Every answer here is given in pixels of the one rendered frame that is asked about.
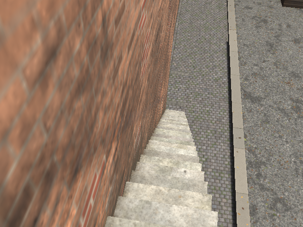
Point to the stairs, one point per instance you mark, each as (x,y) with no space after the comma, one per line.
(167,187)

